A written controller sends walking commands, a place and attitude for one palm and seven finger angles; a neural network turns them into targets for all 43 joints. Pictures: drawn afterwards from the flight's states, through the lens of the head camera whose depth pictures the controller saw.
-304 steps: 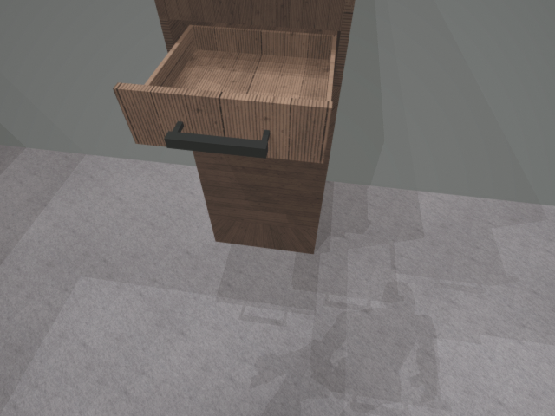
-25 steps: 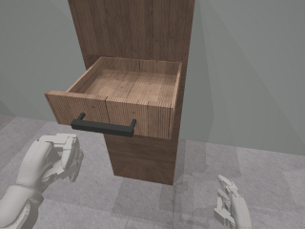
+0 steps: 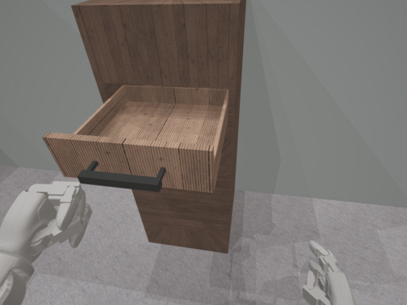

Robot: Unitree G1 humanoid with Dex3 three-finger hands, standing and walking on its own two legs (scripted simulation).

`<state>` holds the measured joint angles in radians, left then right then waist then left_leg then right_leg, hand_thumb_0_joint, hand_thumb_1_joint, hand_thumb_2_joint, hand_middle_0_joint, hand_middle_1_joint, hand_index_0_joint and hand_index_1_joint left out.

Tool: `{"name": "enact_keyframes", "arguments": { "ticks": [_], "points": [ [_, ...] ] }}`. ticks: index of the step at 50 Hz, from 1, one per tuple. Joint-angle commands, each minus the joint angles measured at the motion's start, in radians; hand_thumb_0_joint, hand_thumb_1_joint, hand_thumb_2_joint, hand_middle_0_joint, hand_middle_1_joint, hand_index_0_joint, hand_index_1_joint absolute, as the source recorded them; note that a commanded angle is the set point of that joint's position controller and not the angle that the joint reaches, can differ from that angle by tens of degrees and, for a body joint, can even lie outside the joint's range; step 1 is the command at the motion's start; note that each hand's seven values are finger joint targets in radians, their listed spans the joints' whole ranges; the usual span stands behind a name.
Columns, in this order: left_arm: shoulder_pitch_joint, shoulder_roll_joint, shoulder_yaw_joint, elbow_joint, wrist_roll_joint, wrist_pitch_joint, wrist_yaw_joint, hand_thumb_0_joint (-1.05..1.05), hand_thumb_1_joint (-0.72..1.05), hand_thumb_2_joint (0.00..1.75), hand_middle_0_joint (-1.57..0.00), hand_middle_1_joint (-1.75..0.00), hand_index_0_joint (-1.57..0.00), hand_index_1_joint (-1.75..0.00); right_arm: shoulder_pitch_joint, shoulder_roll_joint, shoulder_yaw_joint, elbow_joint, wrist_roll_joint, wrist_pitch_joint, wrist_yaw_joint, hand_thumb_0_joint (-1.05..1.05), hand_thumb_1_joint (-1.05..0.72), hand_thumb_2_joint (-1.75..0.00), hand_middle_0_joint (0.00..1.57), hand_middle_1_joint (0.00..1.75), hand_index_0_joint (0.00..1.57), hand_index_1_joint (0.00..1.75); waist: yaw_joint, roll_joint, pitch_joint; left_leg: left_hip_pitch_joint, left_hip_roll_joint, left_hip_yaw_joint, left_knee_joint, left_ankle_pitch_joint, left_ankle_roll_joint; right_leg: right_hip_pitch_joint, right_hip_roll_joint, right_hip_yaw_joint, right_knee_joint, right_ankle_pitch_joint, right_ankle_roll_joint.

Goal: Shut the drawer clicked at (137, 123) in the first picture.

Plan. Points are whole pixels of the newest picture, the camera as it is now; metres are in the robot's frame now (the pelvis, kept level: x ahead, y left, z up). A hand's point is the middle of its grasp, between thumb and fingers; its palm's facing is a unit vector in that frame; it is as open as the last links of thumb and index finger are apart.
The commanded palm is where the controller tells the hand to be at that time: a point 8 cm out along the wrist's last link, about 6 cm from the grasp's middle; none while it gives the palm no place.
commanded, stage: bring the fist close to the handle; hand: left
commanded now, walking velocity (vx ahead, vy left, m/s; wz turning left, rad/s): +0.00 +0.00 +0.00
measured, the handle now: (123, 174) +0.35 +0.23 +0.11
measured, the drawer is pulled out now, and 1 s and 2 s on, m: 0.29 0.29 0.28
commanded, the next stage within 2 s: push the drawer shut in 1.46 s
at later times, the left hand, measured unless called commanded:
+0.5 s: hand (94, 221) +0.20 +0.21 +0.15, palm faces +0.00 -1.00 -0.10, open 3.3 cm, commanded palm +0.17 +0.25 +0.16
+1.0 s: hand (119, 218) +0.23 +0.19 +0.11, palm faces -0.02 -1.00 -0.06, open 3.3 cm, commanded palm +0.22 +0.25 +0.11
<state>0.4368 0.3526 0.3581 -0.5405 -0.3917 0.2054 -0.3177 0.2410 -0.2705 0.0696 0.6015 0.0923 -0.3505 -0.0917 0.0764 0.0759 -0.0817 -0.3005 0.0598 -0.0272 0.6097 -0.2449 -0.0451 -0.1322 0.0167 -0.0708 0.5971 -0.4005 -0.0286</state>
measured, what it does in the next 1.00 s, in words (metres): stands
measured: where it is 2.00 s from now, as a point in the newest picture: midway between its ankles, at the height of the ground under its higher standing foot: outside the picture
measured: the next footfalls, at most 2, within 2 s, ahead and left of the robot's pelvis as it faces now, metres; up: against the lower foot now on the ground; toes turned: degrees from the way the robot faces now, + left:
none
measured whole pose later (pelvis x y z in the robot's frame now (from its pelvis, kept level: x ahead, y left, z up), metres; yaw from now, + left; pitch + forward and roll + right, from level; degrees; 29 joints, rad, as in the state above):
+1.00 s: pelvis +0.00 +0.01 -0.01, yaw -1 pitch +1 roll +0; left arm 0.31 0.24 0.18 -0.18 -0.28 -0.07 -0.23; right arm 0.25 -0.24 0.04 0.62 0.04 -0.26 -0.07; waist 0.01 0.05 -0.05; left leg -0.42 0.04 -0.01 0.67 -0.27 -0.03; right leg -0.26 -0.01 -0.05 0.68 -0.44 -0.01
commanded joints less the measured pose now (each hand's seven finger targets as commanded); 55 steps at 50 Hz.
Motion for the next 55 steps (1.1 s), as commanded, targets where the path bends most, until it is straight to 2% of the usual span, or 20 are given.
{"name": "enact_keyframes", "arguments": {
  "ticks": [1, 4, 6, 8, 12, 13, 16, 17, 23, 25, 34, 38, 40, 41, 42, 47, 48, 51, 53, 55],
  "points": [
    [-0.113, 0.159, 0.107, -0.209, -0.027, -0.068, -0.017, 0.00, 0.90, 0.90, -1.40, -1.60, -1.40, -1.60, -0.198, -0.085, -0.032, -0.200, 0.004, -0.080, -0.007, 0.00, -0.90, -0.90, 0.20, 0.30, 0.20, 0.30, 0.005, -0.043, -0.005, 0.169, -0.057, 0.020, -0.038, 0.108, 0.073, -0.206, -0.013, 0.046, -0.155, 0.314, 0.060],
    [-0.089, 0.139, 0.091, -0.199, -0.029, -0.075, -0.028, 0.00, 0.90, 0.90, -1.40, -1.60, -1.40, -1.60, -0.187, -0.082, -0.031, -0.200, 0.006, -0.080, -0.004, 0.00, -0.90, -0.90, 0.20, 0.30, 0.20, 0.30, 0.002, -0.065, -0.015, 0.170, -0.059, 0.021, -0.046, 0.118, 0.074, -0.209, -0.006, 0.023, -0.133, 0.336, 0.056],
    [-0.090, 0.116, 0.074, -0.167, -0.028, -0.076, -0.027, 0.00, 0.90, 0.90, -1.40, -1.60, -1.40, -1.60, -0.190, -0.082, -0.033, -0.188, 0.005, -0.081, -0.002, 0.00, -0.90, -0.90, 0.20, 0.30, 0.20, 0.30, -0.002, -0.031, 0.021, 0.163, -0.060, 0.023, -0.036, 0.107, 0.072, -0.223, -0.005, 0.037, -0.147, 0.323, 0.058],
    [-0.095, 0.132, 0.085, -0.123, -0.019, -0.079, -0.020, 0.00, 0.90, 0.90, -1.40, -1.60, -1.40, -1.60, -0.174, -0.084, -0.039, -0.182, 0.001, -0.071, -0.006, 0.00, -0.90, -0.90, 0.20, 0.30, 0.20, 0.30, -0.006, -0.100, 0.021, 0.148, -0.057, 0.020, -0.044, 0.094, 0.074, -0.232, -0.004, 0.031, -0.146, 0.299, 0.060],
    [-0.125, 0.133, 0.067, -0.133, 0.004, -0.106, -0.008, 0.00, 0.90, 0.90, -1.40, -1.60, -1.40, -1.60, -0.171, -0.080, -0.038, -0.181, -0.008, -0.057, -0.007, 0.00, -0.90, -0.90, 0.20, 0.30, 0.20, 0.30, -0.013, -0.042, 0.005, 0.151, -0.059, 0.025, -0.041, 0.097, 0.075, -0.225, -0.011, 0.035, -0.144, 0.281, 0.053],
    [-0.144, 0.131, 0.062, -0.126, 0.007, -0.116, -0.007, 0.00, 0.90, 0.90, -1.40, -1.60, -1.40, -1.60, -0.167, -0.081, -0.040, -0.181, -0.011, -0.054, -0.009, 0.00, -0.90, -0.90, 0.20, 0.30, 0.20, 0.30, -0.019, -0.068, 0.006, 0.148, -0.059, 0.025, -0.041, 0.096, 0.076, -0.228, -0.010, 0.028, -0.140, 0.278, 0.054],
    [-0.164, 0.138, 0.058, -0.118, 0.012, -0.149, -0.004, 0.00, 0.90, 0.90, -1.40, -1.60, -1.40, -1.60, -0.171, -0.084, -0.041, -0.172, -0.014, -0.055, -0.009, 0.00, -0.90, -0.90, 0.20, 0.30, 0.20, 0.30, -0.022, -0.010, 0.002, 0.152, -0.059, 0.026, -0.031, 0.099, 0.075, -0.221, -0.012, 0.038, -0.144, 0.283, 0.050],
    [-0.165, 0.109, 0.032, -0.105, 0.012, -0.156, -0.005, 0.00, 0.90, 0.90, -1.40, -1.60, -1.40, -1.60, -0.161, -0.079, -0.040, -0.172, -0.017, -0.054, -0.009, 0.00, -0.90, -0.90, 0.20, 0.30, 0.20, 0.30, -0.028, -0.031, -0.002, 0.148, -0.059, 0.023, -0.037, 0.093, 0.075, -0.226, -0.014, 0.030, -0.140, 0.273, 0.050],
    [-0.175, 0.098, 0.013, -0.024, 0.024, -0.186, 0.003, 0.00, 0.90, 0.90, -1.40, -1.60, -1.40, -1.60, -0.153, -0.084, -0.053, -0.158, -0.021, -0.045, -0.008, 0.00, -0.90, -0.90, 0.20, 0.30, 0.20, 0.30, -0.033, -0.056, -0.003, 0.130, -0.057, 0.023, -0.041, 0.084, 0.075, -0.230, -0.014, 0.024, -0.133, 0.253, 0.050],
    [-0.167, 0.083, -0.003, -0.030, 0.032, -0.200, 0.009, 0.00, 0.90, 0.90, -1.40, -1.60, -1.40, -1.60, -0.153, -0.082, -0.055, -0.162, -0.023, -0.043, -0.004, 0.00, -0.90, -0.90, 0.20, 0.30, 0.20, 0.30, -0.031, -0.025, -0.024, 0.137, -0.059, 0.028, -0.043, 0.096, 0.075, -0.225, -0.014, 0.013, -0.117, 0.264, 0.047],
    [-0.179, 0.048, -0.049, 0.000, 0.072, -0.260, 0.065, 0.00, 0.90, 0.90, -1.40, -1.60, -1.40, -1.60, -0.127, -0.082, -0.069, -0.156, -0.036, -0.019, 0.009, 0.00, -0.90, -0.90, 0.20, 0.30, 0.20, 0.30, -0.042, -0.023, -0.053, 0.120, -0.055, 0.030, -0.040, 0.103, 0.071, -0.237, -0.010, -0.005, -0.081, 0.253, 0.041],
    [-0.209, 0.037, -0.071, 0.050, 0.081, -0.284, 0.078, 0.00, 0.90, 0.90, -1.40, -1.60, -1.40, -1.60, -0.118, -0.085, -0.074, -0.151, -0.038, -0.004, 0.009, 0.00, -0.90, -0.90, 0.20, 0.30, 0.20, 0.30, -0.055, -0.051, -0.039, 0.104, -0.053, 0.028, -0.037, 0.069, 0.070, -0.261, -0.007, -0.002, -0.082, 0.209, 0.041],
    [-0.232, 0.031, -0.084, 0.057, 0.089, -0.300, 0.082, 0.00, 0.90, 0.90, -1.40, -1.60, -1.40, -1.60, -0.115, -0.085, -0.072, -0.153, -0.040, 0.001, 0.010, 0.00, -0.90, -0.90, 0.20, 0.30, 0.20, 0.30, -0.058, -0.023, -0.045, 0.106, -0.052, 0.026, -0.034, 0.074, 0.068, -0.266, -0.007, -0.004, -0.070, 0.211, 0.038],
    [-0.229, 0.028, -0.088, 0.074, 0.094, -0.306, 0.087, 0.00, 0.90, 0.90, -1.40, -1.60, -1.40, -1.60, -0.115, -0.087, -0.075, -0.148, -0.042, 0.004, 0.011, 0.00, -0.90, -0.90, 0.20, 0.30, 0.20, 0.30, -0.062, -0.059, -0.040, 0.100, -0.049, 0.025, -0.030, 0.077, 0.070, -0.264, -0.004, -0.005, -0.070, 0.216, 0.038],
    [-0.220, 0.014, -0.098, 0.075, 0.092, -0.314, 0.085, 0.00, 0.90, 0.90, -1.40, -1.60, -1.40, -1.60, -0.113, -0.085, -0.077, -0.153, -0.043, 0.006, 0.012, 0.00, -0.90, -0.90, 0.20, 0.30, 0.20, 0.30, -0.059, -0.049, -0.056, 0.102, -0.052, 0.029, -0.026, 0.086, 0.070, -0.264, -0.007, -0.001, -0.065, 0.233, 0.038],
    [-0.260, 0.036, -0.079, 0.150, 0.097, -0.343, 0.091, 0.00, 0.90, 0.90, -1.40, -1.60, -1.40, -1.60, -0.103, -0.089, -0.081, -0.148, -0.046, 0.029, 0.011, 0.00, -0.90, -0.90, 0.20, 0.30, 0.20, 0.30, -0.068, -0.081, -0.059, 0.077, -0.051, 0.031, -0.011, 0.077, 0.069, -0.282, -0.006, 0.004, -0.054, 0.228, 0.041],
    [-0.283, 0.038, -0.083, 0.169, 0.099, -0.351, 0.090, 0.00, 0.90, 0.90, -1.40, -1.60, -1.40, -1.60, -0.103, -0.090, -0.079, -0.145, -0.045, 0.035, 0.012, 0.00, -0.90, -0.90, 0.20, 0.30, 0.20, 0.30, -0.072, -0.050, -0.049, 0.072, -0.053, 0.033, -0.009, 0.072, 0.067, -0.287, -0.007, 0.008, -0.052, 0.220, 0.038],
    [-0.340, 0.035, -0.095, 0.204, 0.104, -0.374, 0.091, 0.00, 0.90, 0.90, -1.40, -1.60, -1.40, -1.60, -0.100, -0.089, -0.078, -0.141, -0.048, 0.046, 0.011, 0.00, -0.90, -0.90, 0.20, 0.30, 0.20, 0.30, -0.080, -0.054, -0.055, 0.062, -0.052, 0.031, 0.001, 0.066, 0.068, -0.296, -0.006, 0.011, -0.045, 0.211, 0.038],
    [-0.325, 0.041, -0.078, 0.235, 0.098, -0.387, 0.084, 0.00, 0.90, 0.90, -1.40, -1.60, -1.40, -1.60, -0.098, -0.090, -0.084, -0.146, -0.048, 0.052, 0.012, 0.00, -0.90, -0.90, 0.20, 0.30, 0.20, 0.30, -0.072, -0.063, -0.097, 0.065, -0.054, 0.035, 0.010, 0.087, 0.068, -0.284, -0.008, 0.015, -0.035, 0.243, 0.037],
    [-0.362, 0.048, -0.080, 0.214, 0.094, -0.402, 0.076, 0.00, 0.90, 0.90, -1.40, -1.60, -1.40, -1.60, -0.106, -0.086, -0.082, -0.153, -0.045, 0.055, 0.014, 0.00, -0.90, -0.90, 0.20, 0.30, 0.20, 0.30, -0.071, -0.024, -0.121, 0.075, -0.055, 0.039, 0.014, 0.097, 0.067, -0.275, -0.011, 0.019, -0.030, 0.259, 0.036]
  ]
}}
